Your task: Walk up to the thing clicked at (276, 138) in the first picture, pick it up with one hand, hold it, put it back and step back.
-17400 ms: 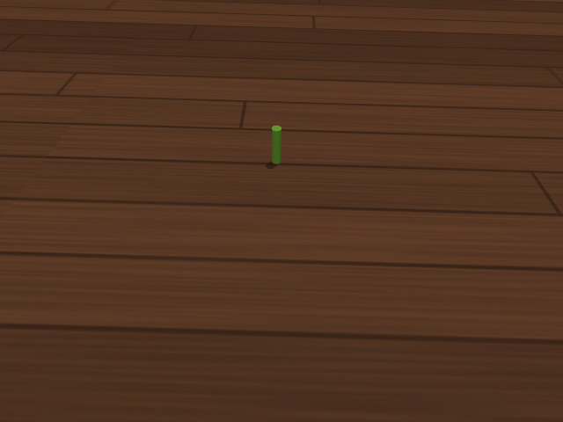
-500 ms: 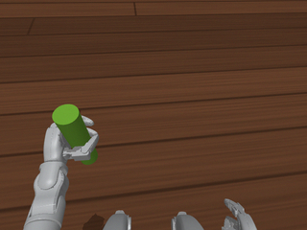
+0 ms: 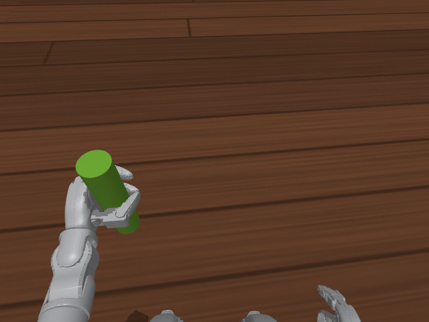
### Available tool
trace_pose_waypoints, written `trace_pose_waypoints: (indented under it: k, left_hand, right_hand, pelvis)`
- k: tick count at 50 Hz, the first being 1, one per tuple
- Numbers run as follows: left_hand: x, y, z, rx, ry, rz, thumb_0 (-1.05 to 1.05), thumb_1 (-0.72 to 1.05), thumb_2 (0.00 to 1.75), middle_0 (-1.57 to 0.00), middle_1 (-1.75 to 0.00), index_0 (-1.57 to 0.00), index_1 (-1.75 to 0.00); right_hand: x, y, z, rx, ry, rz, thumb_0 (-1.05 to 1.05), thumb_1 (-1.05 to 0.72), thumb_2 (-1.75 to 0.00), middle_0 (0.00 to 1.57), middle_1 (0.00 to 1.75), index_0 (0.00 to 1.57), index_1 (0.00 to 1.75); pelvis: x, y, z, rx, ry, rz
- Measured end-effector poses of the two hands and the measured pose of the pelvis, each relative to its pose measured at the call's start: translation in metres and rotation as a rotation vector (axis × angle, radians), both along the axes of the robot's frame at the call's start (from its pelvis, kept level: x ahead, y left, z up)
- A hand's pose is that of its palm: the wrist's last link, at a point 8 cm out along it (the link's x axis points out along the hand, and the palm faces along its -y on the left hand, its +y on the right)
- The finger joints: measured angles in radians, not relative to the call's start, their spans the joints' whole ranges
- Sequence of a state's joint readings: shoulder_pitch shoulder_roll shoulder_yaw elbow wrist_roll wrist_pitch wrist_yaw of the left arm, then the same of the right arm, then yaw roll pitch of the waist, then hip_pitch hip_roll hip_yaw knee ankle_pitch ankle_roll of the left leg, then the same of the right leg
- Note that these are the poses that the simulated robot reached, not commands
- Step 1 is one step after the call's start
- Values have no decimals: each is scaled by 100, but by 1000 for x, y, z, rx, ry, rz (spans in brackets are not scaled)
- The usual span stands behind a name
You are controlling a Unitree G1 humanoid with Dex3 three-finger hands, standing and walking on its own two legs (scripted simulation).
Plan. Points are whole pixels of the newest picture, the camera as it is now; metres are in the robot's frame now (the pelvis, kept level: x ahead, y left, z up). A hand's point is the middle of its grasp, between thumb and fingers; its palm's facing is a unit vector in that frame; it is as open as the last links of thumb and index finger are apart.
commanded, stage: hold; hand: left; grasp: from the side
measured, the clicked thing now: (114, 198) +0.33 +0.18 +0.03
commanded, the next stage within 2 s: none
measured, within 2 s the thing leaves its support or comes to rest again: neither
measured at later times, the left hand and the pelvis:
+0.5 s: hand (118, 194) +0.33 +0.17 +0.06, palm faces +0.08 -1.00 -0.01, open 6.7 cm; pelvis +0.00 +0.00 +0.01, yaw +0 degrees
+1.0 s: hand (117, 196) +0.32 +0.17 +0.06, palm faces +0.09 -1.00 +0.00, open 6.7 cm; pelvis +0.00 +0.00 +0.02, yaw +0 degrees
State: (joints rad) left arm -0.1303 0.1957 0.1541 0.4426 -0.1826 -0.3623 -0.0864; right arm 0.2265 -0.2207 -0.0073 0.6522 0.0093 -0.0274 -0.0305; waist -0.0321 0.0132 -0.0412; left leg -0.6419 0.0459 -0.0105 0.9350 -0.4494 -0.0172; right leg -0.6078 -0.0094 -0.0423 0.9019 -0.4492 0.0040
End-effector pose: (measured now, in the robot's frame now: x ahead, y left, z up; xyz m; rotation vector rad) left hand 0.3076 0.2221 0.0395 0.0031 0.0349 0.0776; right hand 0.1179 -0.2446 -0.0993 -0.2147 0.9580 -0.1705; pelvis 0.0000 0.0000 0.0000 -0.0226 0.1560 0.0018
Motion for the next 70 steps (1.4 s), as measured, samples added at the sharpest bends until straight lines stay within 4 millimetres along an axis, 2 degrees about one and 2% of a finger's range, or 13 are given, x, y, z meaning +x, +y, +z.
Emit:
trace_pose_waypoints:
  k: [37, 70]
  left_hand:
    - [-5, -5, 26, 2, -23, 6, 1, 0, 110, -91, -106, -93, -106]
    - [-14, -4, 24, -2, -20, 7, 1, 0, 110, -91, -106, -93, -106]
  right_hand:
    - [7, 5, 17, 21, -28, 7, 1, -91, -90, 20, 30, 20, 30]
    - [6, 8, 19, 27, -42, 13, 1, -91, -90, 20, 30, 20, 30]
  pelvis:
    - [2, 1, 15, 5, -64, -1]
    - [-2, 2, 17, 6, -73, -1]
